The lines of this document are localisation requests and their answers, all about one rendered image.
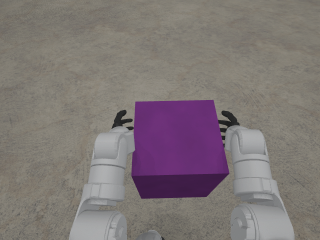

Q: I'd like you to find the robot right forearm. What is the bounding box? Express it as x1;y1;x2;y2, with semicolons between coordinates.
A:
224;125;295;240

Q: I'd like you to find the robot right upper arm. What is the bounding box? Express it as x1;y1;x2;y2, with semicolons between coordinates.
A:
230;203;294;240

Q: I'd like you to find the right robot hand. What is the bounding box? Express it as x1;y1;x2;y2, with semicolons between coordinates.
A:
218;110;240;148

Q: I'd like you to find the carton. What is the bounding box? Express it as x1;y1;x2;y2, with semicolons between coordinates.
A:
131;100;230;199

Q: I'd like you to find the robot left forearm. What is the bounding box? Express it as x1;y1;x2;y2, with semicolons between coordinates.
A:
69;126;135;240

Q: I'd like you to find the robot left shin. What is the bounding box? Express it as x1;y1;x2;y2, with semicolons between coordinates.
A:
148;230;161;238

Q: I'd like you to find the left robot hand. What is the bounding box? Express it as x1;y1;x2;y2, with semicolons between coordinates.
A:
111;110;134;131

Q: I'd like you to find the robot left upper arm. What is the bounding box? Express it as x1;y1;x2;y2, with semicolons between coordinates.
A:
70;209;127;240

